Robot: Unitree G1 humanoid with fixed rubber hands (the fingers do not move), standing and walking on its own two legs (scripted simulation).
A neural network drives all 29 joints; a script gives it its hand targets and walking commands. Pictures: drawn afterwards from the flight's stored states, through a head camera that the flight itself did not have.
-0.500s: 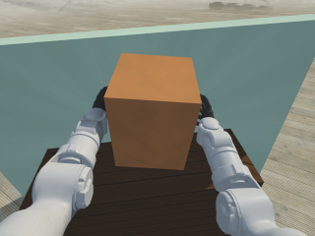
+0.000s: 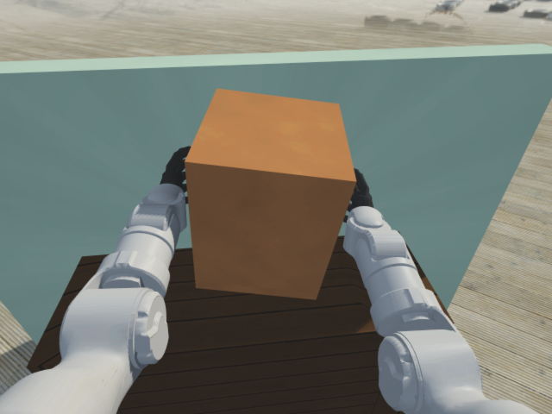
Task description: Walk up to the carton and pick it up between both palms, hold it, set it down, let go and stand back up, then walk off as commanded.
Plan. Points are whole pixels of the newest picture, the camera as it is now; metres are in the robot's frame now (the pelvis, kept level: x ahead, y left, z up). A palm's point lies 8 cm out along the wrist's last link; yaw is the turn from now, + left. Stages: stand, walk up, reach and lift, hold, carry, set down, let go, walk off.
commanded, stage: reach and lift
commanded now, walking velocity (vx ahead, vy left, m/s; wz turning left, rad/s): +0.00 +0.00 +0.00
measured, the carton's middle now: (267, 195) +0.41 -0.01 +0.16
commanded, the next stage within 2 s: hold in 0.46 s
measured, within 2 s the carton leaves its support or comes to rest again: neither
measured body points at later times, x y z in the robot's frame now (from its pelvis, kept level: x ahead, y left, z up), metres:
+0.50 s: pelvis +0.02 +0.02 +0.01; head -0.06 +0.02 +0.45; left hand +0.43 +0.16 +0.20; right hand +0.40 -0.13 +0.17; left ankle +0.05 +0.16 -0.73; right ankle +0.06 -0.09 -0.73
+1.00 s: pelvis +0.01 +0.02 +0.01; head -0.07 +0.02 +0.45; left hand +0.41 +0.16 +0.21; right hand +0.39 -0.13 +0.18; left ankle +0.05 +0.16 -0.73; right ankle +0.06 -0.09 -0.73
